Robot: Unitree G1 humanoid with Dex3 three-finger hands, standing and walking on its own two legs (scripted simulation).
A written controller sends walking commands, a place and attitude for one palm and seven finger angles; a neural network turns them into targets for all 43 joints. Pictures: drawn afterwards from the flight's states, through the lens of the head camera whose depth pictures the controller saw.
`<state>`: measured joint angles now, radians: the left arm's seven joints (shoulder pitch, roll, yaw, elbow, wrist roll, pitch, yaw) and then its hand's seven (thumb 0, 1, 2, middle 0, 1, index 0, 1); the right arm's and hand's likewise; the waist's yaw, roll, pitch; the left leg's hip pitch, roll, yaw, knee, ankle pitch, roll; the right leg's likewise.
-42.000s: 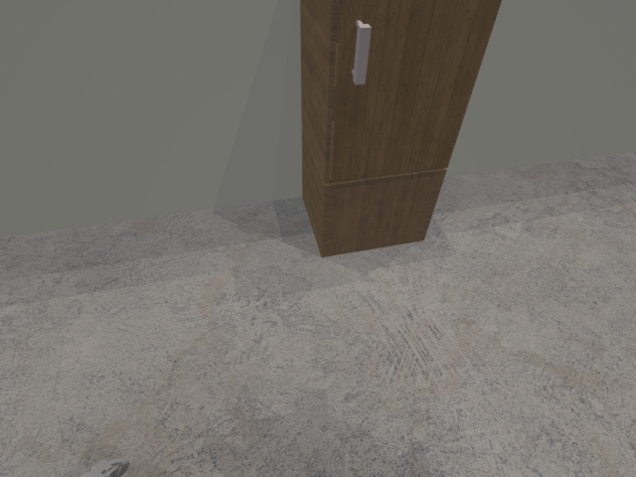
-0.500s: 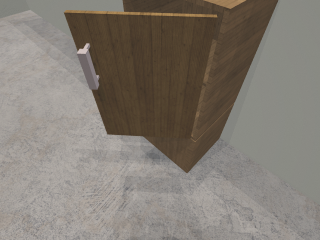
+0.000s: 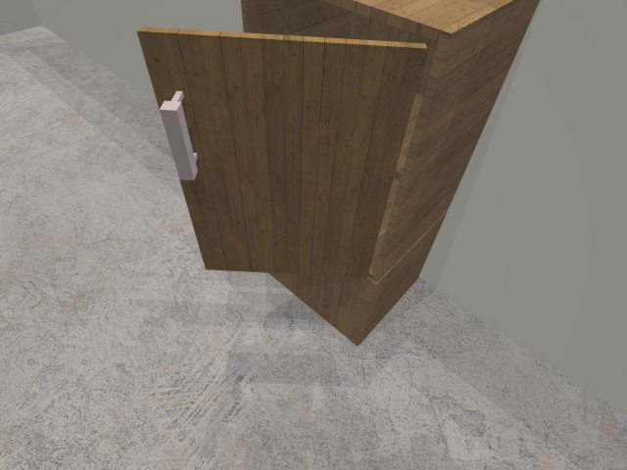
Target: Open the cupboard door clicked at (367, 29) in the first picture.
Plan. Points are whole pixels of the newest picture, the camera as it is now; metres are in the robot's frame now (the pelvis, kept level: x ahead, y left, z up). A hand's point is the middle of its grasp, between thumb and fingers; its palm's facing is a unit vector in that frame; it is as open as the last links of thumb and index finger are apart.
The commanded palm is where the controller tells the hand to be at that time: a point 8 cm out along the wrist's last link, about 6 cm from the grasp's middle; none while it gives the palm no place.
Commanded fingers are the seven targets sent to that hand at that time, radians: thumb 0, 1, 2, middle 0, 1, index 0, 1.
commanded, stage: look again from close up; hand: left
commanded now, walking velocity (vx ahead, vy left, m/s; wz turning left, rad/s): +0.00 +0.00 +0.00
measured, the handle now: (183, 136) +0.60 +0.27 +0.09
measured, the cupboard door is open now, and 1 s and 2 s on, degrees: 40 40 40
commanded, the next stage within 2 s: shuffle to correct the standing spot in 0.44 s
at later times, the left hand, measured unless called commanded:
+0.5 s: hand out of the picture +0.00 +0.16 -0.17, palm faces -0.01 -0.97 -0.22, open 7.4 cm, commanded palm none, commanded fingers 0.00 0.90 0.90 -0.20 -0.30 -0.20 -0.30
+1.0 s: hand out of the picture +0.03 +0.18 -0.18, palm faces +0.00 -0.98 -0.22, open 7.4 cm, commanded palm none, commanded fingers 0.00 0.90 0.90 -0.20 -0.30 -0.20 -0.30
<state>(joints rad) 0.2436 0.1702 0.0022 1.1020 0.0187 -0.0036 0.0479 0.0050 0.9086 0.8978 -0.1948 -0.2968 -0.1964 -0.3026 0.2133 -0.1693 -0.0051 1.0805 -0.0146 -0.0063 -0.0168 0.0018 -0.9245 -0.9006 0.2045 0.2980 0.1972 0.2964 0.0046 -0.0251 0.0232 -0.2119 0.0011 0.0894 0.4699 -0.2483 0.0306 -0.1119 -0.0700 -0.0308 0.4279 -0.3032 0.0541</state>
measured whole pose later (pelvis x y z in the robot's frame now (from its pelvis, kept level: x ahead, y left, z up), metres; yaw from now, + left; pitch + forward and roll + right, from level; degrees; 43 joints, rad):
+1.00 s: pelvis +0.03 -0.01 -0.01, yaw -2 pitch +1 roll +1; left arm 0.29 0.19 0.04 1.07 0.02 0.02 0.02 0.01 0.90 0.90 -0.20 -0.30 -0.20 -0.30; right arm 0.31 -0.15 0.00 1.04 -0.03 -0.04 -0.02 0.00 -0.91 -0.90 0.20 0.30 0.19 0.30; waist 0.01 -0.03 0.06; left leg -0.21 0.00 0.12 0.55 -0.34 0.03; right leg -0.34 -0.05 -0.08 0.89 -0.58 -0.03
